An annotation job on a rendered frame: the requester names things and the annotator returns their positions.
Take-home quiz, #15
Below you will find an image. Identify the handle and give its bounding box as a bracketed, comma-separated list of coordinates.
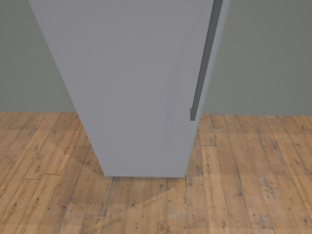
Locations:
[189, 0, 223, 121]

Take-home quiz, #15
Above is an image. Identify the fridge door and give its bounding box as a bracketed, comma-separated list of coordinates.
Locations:
[28, 0, 229, 177]

